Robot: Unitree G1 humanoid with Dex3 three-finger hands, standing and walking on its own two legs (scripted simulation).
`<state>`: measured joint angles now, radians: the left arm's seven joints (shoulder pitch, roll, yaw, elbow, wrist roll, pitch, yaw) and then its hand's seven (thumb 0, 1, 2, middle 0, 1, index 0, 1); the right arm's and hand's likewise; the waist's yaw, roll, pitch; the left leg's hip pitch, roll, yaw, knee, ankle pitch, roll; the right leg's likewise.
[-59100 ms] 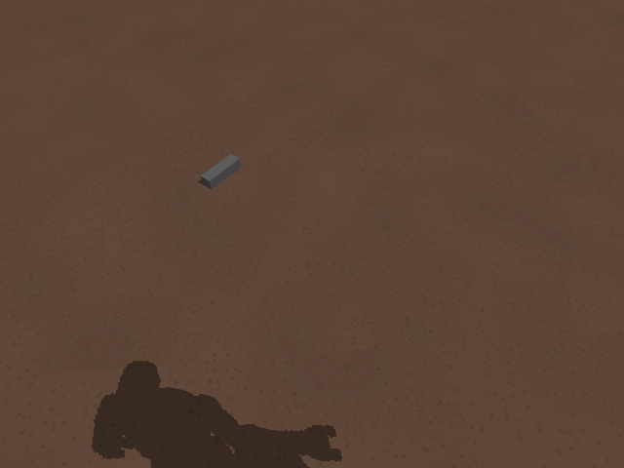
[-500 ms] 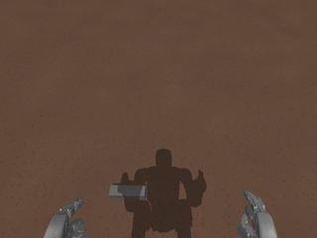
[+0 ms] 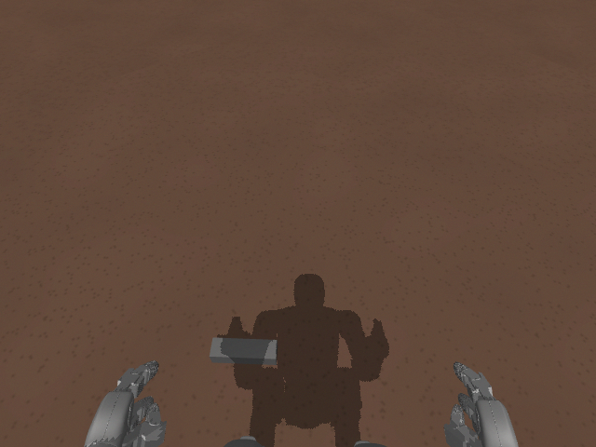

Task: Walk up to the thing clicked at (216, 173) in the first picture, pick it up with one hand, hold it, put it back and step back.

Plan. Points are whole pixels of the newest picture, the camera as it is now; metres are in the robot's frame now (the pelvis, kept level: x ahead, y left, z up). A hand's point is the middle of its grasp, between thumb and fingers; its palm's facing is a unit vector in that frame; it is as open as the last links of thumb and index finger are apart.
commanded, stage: stand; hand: left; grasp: from above
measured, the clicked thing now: (244, 351) +0.50 +0.16 -0.69
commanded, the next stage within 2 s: none
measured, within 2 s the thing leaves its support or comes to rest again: neither
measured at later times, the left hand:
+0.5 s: hand out of the picture +0.06 +0.24 -0.11, palm faces +0.03 -0.95 -0.31, open 7.4 cm
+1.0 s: hand out of the picture +0.04 +0.23 -0.10, palm faces +0.01 -0.94 -0.34, open 7.4 cm
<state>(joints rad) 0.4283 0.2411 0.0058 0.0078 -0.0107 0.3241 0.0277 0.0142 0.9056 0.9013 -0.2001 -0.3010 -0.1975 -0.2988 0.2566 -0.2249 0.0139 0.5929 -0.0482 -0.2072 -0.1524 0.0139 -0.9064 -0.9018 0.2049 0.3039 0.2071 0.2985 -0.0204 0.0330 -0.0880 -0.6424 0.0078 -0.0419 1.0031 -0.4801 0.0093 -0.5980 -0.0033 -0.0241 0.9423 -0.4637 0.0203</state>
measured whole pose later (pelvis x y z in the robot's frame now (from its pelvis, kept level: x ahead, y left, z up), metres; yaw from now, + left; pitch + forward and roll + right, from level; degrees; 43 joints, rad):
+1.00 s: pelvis -0.01 -0.01 +0.06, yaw +0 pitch -5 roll +0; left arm 0.17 0.28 0.03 1.13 0.03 0.00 0.03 0.01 0.91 0.90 -0.20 -0.30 -0.20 -0.30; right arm 0.15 -0.31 -0.04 1.11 -0.02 0.00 -0.01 0.01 -0.91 -0.90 0.20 0.30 0.21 0.30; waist 0.01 0.02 0.08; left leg -0.12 -0.01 -0.01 0.38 -0.18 0.00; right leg -0.12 -0.02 0.00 0.38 -0.19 0.02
